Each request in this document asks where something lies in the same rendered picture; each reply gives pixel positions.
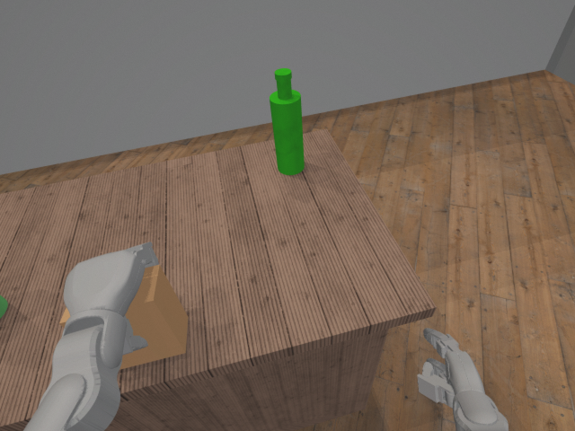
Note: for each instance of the robot left forearm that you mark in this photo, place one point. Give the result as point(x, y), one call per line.
point(83, 394)

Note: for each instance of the left robot hand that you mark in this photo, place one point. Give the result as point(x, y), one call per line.
point(110, 282)

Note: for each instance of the robot right forearm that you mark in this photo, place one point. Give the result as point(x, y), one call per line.
point(475, 411)

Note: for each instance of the table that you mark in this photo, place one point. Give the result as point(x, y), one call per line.
point(290, 284)

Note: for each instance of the right robot hand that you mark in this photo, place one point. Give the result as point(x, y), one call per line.
point(441, 382)

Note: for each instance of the sponge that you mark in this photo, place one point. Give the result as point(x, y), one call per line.
point(155, 314)

